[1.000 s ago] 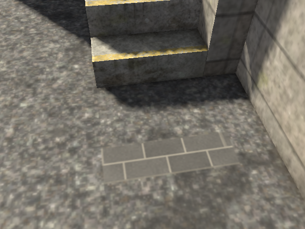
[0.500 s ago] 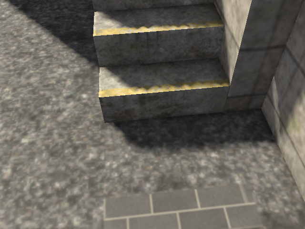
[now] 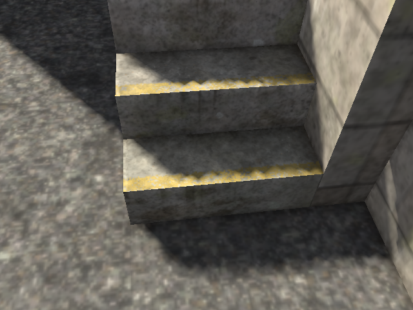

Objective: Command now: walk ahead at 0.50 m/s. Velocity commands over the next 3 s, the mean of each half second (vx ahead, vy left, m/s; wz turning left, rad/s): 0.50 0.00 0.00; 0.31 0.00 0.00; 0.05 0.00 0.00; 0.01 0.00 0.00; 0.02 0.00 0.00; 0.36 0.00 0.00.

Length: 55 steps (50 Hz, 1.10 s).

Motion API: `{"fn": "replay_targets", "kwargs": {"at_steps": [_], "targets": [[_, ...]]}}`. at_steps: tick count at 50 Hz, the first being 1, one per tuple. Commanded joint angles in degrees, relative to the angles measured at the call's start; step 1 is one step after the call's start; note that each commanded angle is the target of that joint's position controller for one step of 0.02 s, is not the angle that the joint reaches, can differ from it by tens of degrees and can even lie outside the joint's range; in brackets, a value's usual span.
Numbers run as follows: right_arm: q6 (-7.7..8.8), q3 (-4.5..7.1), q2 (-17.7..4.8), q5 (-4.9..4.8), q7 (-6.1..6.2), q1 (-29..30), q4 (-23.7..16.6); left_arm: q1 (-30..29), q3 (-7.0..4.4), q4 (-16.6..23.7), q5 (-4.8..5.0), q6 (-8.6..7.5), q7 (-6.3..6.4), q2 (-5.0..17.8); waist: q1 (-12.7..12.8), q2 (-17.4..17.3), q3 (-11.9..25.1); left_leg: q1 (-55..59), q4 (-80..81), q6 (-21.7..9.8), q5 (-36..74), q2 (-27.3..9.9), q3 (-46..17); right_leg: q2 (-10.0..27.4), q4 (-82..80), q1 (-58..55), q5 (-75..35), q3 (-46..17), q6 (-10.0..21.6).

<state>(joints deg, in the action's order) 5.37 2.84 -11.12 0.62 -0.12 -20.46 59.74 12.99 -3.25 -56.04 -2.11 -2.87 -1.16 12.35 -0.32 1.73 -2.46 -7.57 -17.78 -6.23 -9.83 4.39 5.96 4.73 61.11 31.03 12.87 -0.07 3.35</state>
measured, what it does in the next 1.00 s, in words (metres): walks ahead: right foot, then left foot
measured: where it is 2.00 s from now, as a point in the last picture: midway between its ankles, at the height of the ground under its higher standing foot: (223, 303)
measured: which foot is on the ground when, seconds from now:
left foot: down 0.00-0.36, up 0.38-0.80, down 0.82-1.00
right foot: up 0.00-0.32, down 0.34-0.82, up 0.84-1.00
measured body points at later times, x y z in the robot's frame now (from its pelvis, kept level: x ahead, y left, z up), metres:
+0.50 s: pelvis +0.27 -0.05 +0.00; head +0.30 -0.06 +0.45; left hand +0.33 +0.21 -0.14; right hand +0.31 -0.30 -0.16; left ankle +0.22 +0.08 -0.66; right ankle +0.31 -0.11 -0.75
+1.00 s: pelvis +0.47 -0.01 -0.01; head +0.50 +0.00 +0.44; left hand +0.51 +0.21 -0.17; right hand +0.57 -0.24 -0.15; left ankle +0.56 +0.06 -0.75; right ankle +0.43 -0.15 -0.72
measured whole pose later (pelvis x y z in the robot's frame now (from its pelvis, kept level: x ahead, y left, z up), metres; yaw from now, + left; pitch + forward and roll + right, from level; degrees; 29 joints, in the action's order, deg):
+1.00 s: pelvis +0.47 -0.01 -0.01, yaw +0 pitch +0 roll -1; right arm 5.1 -0.5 -9.2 1.2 1.7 -8.2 58.8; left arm 12.2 -0.5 -60.3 -1.3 -1.0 2.0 9.3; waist 1.4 0.7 -3.0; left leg -19.5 -24.5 -4.8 -5.2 2.0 4.4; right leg 0.4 44.5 16.8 28.7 -0.8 -0.7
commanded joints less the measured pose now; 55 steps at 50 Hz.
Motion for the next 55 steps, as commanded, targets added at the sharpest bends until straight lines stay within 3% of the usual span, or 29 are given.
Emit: {"fn": "replay_targets", "kwargs": {"at_steps": [1, 8, 12, 14, 15, 16, 17, 18, 19, 20, 21, 23, 25, 27, 29, 35, 37, 38, 40, 41, 42, 43, 44, 45, 46, 47, 50, 53, 55], "targets": [[1.03, 0.46, -5.4, -0.11, 0.19, -2.9, -1.5, -0.1, -0.16, 2.5, 0.01, 0.81, -0.43, 1.5, 1.2, -4.7, -2.5, -0.2, 11.5, -5.4, 11.6, -15.2, -12.2, 1.8, -4.0, 6.0, -6.0, 1.0, -1.5], [1.02, -0.16, -5.2, 0.11, 0.52, -10.0, 0.6, -14.1, 0.87, 6.9, 1.04, 0.27, -0.59, 1.0, -2.4, -5.4, -3.9, 7.4, 10.8, -4.2, 20.6, -14.6, -8.8, -0.6, -21.9, 6.4, -13.6, 4.3, -1.5], [1.12, 0.52, -7.2, 1.36, 1.62, -9.7, 1.2, -17.9, 0.32, 9.0, 1.33, -0.75, -0.28, 3.3, -2.1, -5.0, -4.0, 15.1, 7.8, -5.1, 26.3, -17.7, -9.2, -1.1, -27.4, 6.3, -9.5, 3.5, 0.8], [1.2, 0.74, -7.5, 1.16, 1.85, -7.9, 1.2, -14.6, -0.06, 8.3, 1.31, -1.23, 0.16, 3.8, -0.1, -6.0, -2.4, 15.8, 2.5, -4.1, 37.9, -17.6, -7.5, -3.6, -30.5, -0.2, -4.7, 5.1, 2.8], [1.15, 0.81, -7.6, 1.01, 1.73, -7.5, 1.5, -9.8, -0.59, 6.8, 1.22, -1.52, 0.58, 4.5, 1.6, -6.5, 0.1, 15.1, -3.4, -3.4, 45.5, -17.0, -6.8, -5.7, -31.8, -6.8, -2.5, 6.4, 3.9], [0.88, 0.71, -7.4, 0.8, 1.47, -6.9, 1.7, -0.8, -1.25, 3.8, 0.94, -2.04, 1.09, 5.2, 5.3, -5.3, 4.6, 12.4, -13.4, -2.3, 46.7, -14.9, -4.9, -7.2, -35.6, -17.7, -4.1, 7.3, 5.3], [0.93, 0.2, -6.3, 0.36, 1.22, -6.0, 0.4, 10.4, -2.5, 0.9, -0.49, -2.67, 1.81, 8.6, 9.2, -2.6, 11.1, 1.1, -27.9, -1.3, 33.8, -12.7, -3.7, 0.3, -36.1, -33.9, 0.1, -1.1, 8.2], [0.91, -0.87, -1.1, -2.0, 0.37, -11.0, -1.4, 16.7, -4.17, 0.2, -1.78, -2.62, 2.05, 14.9, 7.9, 9.8, 18.3, -21.4, -51.3, 1.7, 0.9, -2.6, 0.3, 17.9, -41.3, -51.2, 11.9, -30.1, 16.0], [0.96, 0.42, -6.1, -0.31, 0.0, -8.1, -0.5, 10.9, -3.33, 0.7, -0.04, -1.5, 1.7, 11.9, 6.2, 5.7, 17.2, -28.9, -57.3, 0.4, -17.5, -1.6, -7.6, 18.4, -48.6, -47.5, 16.6, -40.4, 16.2], [1.07, 1.07, -7.9, 0.2, -0.62, -1.6, -2.4, 4.0, -2.48, 1.7, 0.76, -1.21, 1.31, 9.3, 3.7, 2.0, 7.9, -31.8, -56.1, 0.1, -11.5, -6.0, -8.7, 15.8, -49.3, -38.7, 17.6, -29.6, 14.1], [1.41, 0.71, -6.6, 0.45, -1.17, 0.9, -3.1, 0.8, -1.62, 2.0, 1.16, -1.5, 0.93, 6.1, 2.3, -0.5, 3.9, -29.6, -52.5, 0.5, -7.2, -8.1, -8.7, 13.7, -51.4, -30.9, 11.1, -23.3, 12.4], [0.4, 0.27, -3.6, 1.9, -1.59, 0.3, -2.6, 0.3, -0.34, 0.3, 1.69, -2.32, 1.14, 2.8, -0.9, 0.3, 0.5, -23.8, -46.7, 1.9, -4.2, -10.4, -8.4, 9.0, -53.6, -22.1, -1.4, -13.6, 8.6], [-0.69, 0.02, -2.5, 2.69, -1.92, 0.2, -2.7, 3.0, 0.08, -1.5, 1.83, -3.33, 1.17, 3.3, -1.6, 0.7, 1.2, -22.3, -46.0, 2.9, -2.7, -10.5, -6.9, 7.6, -53.7, -20.9, -12.0, -8.7, 8.6], [-1.36, -0.04, -2.9, 2.67, -1.98, 4.1, -4.4, 4.6, 0.09, -2.6, 2.23, -3.96, 1.07, 4.6, -1.8, 1.1, 0.7, -25.4, -43.4, 3.8, 0.7, -11.4, -5.9, 6.7, -54.4, -21.2, -16.2, -5.7, 8.6], [-1.73, 0.0, -4.0, 1.9, -1.69, 10.7, -6.9, 6.2, 0.06, -3.1, 1.97, -4.06, 0.92, 5.4, -0.3, 1.3, -0.8, -28.4, -37.6, 5.1, 4.8, -11.6, -4.5, 5.3, -55.1, -22.1, -20.4, -3.5, 8.0], [-1.06, -1.74, -1.9, 0.74, -0.92, 19.8, -8.8, 10.9, 0.69, -4.2, 1.72, -4.54, 1.29, 4.8, 2.1, 2.5, -0.2, -19.5, -17.1, 5.3, 12.2, -6.2, -1.0, 2.9, -49.5, -25.3, -41.2, 2.4, 4.6], [-0.46, -1.68, -3.2, 0.84, -0.31, 18.3, -8.0, 10.3, 0.67, -4.3, 1.63, -4.49, 1.45, 5.2, 1.1, 4.2, 0.9, -16.6, -14.5, 4.2, 10.8, -5.3, -2.1, 4.0, -46.3, -28.4, -44.5, 1.5, 4.0], [-0.39, -1.57, -3.1, 0.9, 0.47, 11.6, -5.4, 11.3, 0.82, -5.0, 1.33, -4.4, 1.83, 4.0, -0.6, 6.1, 4.1, -11.3, -16.4, 3.3, 8.1, -4.1, -2.0, 4.8, -41.6, -29.0, -48.4, 1.6, 4.6], [1.27, -0.35, -5.7, 2.04, 1.5, 2.2, -1.5, 8.3, 0.64, -4.2, 1.74, -3.96, 2.37, 4.2, -5.5, 1.4, 5.5, -2.2, -5.7, 1.3, 14.4, -2.9, -2.6, 2.2, -28.4, -27.3, -43.6, 1.8, 2.9], [2.61, 0.38, -9.8, 3.26, 1.65, -0.4, -0.7, 8.7, 0.87, -3.0, 2.58, -4.21, 2.56, 4.3, -5.4, -3.7, 8.1, 6.6, -5.0, 0.4, 37.2, -10.0, -7.8, 0.1, -20.2, -21.2, -28.7, 1.8, 1.1], [2.78, 0.72, -12.4, 3.63, 1.35, 1.3, -1.8, 14.6, 2.8, -2.2, 3.87, -3.81, 2.75, -2.3, -1.1, -13.0, 16.0, 19.2, -12.7, -8.0, 72.5, -26.3, -20.1, -5.1, -6.5, -10.9, 11.3, 3.5, -0.9], [1.93, -0.12, -8.7, 1.09, 1.01, 2.2, -2.4, 18.4, 2.61, -5.2, 4.92, -1.9, 3.42, -1.3, -0.7, -12.2, 23.8, 18.9, -11.0, -15.0, 77.3, -29.0, -25.3, -7.1, -0.3, -10.7, 23.2, -1.1, -1.5], [1.5, -0.79, -6.3, -0.07, 0.82, 5.8, -3.5, 16.1, 2.0, -5.7, 3.23, -0.69, 3.59, 1.3, 0.5, -7.4, 19.1, 11.7, -7.5, -14.0, 65.7, -26.9, -22.8, -4.9, -0.4, -11.5, 22.0, -3.2, -1.8], [1.3, -1.95, -3.1, -0.12, 1.06, 10.5, -4.4, 12.7, 1.76, -5.6, 1.54, 0.12, 3.57, 1.3, 1.7, -5.5, 13.6, 4.3, -4.8, -11.5, 55.0, -23.9, -20.3, -3.8, -3.2, -12.4, 20.4, -3.6, -2.5], [1.02, -2.68, -1.9, -0.03, 1.58, 12.9, -4.5, 10.8, 1.84, -5.5, 0.79, 0.86, 3.35, 0.7, 3.1, -5.4, 9.6, -2.1, -2.5, -8.9, 47.9, -21.3, -17.1, -2.9, -7.1, -14.8, 18.7, -3.5, -3.3], [0.61, -2.89, -2.5, -0.05, 2.15, 14.1, -4.2, 10.4, 2.07, -5.4, 0.3, 1.78, 3.11, 0.0, 4.3, -6.8, 8.0, -7.1, -0.7, -7.1, 41.6, -19.1, -14.3, -2.7, -11.6, -18.2, 17.1, -2.7, -3.9], [-0.38, -2.08, -5.5, 0.71, 2.19, 11.7, -2.7, 10.4, 2.74, -6.5, 0.61, 3.81, 3.56, -1.6, 3.7, -7.2, 9.0, -7.9, 1.1, -4.6, 22.2, -16.6, -13.5, -4.4, -21.8, -21.1, 13.9, 0.2, -5.1], [-1.44, -1.58, -6.0, -0.72, 1.78, 14.0, -2.7, 8.3, 3.16, -7.0, 0.68, 4.02, 3.59, -2.0, 4.2, -6.8, 6.8, -14.4, 5.4, 0.2, -13.3, -13.9, -14.4, -3.8, -34.8, -26.7, -0.5, 0.3, -4.4], [-2.27, -1.1, -5.9, -1.19, 1.54, 12.8, -2.2, 5.7, 2.97, -5.1, -0.06, 3.11, 3.43, 1.1, 2.9, -6.7, 2.3, -17.9, 8.2, 4.8, -22.2, -12.0, -15.3, 0.7, -41.1, -25.8, 1.3, -4.8, -3.2]]}}
Next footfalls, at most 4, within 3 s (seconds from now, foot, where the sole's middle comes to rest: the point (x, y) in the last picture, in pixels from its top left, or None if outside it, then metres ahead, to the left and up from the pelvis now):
0.34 right None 0.35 -0.12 -0.78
0.82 left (189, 280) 0.60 0.06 -0.78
1.08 right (257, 303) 0.52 -0.16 -0.78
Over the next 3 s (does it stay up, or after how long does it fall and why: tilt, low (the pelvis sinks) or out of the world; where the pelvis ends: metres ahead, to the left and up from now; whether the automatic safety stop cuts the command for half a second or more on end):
stays up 0.58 -0.06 -0.01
